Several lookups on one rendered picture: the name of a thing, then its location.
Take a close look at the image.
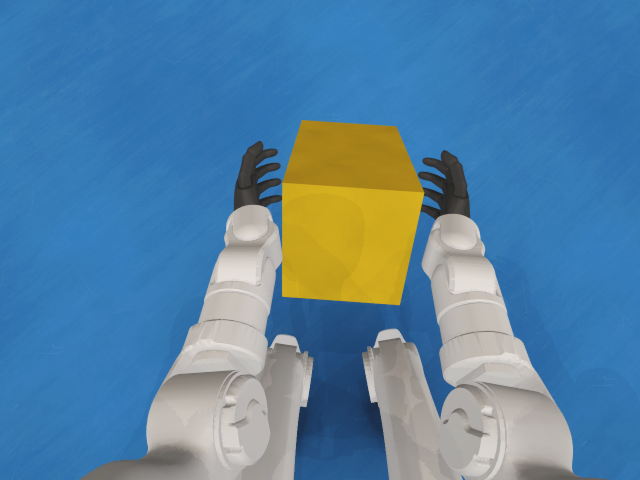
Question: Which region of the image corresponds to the robot right shin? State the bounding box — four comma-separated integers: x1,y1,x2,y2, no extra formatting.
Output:
373,328,424,372

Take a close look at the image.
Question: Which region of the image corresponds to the robot left thigh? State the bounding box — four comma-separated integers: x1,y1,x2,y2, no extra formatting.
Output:
235,343,313,480

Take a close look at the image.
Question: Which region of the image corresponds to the robot right upper arm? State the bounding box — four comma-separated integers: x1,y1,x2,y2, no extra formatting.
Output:
438,381,608,480

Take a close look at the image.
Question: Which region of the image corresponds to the robot left forearm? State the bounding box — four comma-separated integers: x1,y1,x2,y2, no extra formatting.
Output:
146,205,283,444

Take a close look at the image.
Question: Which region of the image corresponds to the robot right forearm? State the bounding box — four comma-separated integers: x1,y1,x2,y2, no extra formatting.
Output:
422,214,573,445

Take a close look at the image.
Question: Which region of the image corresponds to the robot left upper arm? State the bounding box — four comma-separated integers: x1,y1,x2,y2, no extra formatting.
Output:
79,370,270,480

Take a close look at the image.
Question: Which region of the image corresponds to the right robot hand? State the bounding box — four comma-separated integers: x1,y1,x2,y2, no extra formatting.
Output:
418,150,470,220

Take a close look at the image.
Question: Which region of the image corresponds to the carton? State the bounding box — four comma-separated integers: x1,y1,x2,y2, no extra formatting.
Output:
282,120,424,305

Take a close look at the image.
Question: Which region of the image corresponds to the left robot hand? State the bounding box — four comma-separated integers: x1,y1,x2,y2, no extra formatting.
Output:
234,141,282,211

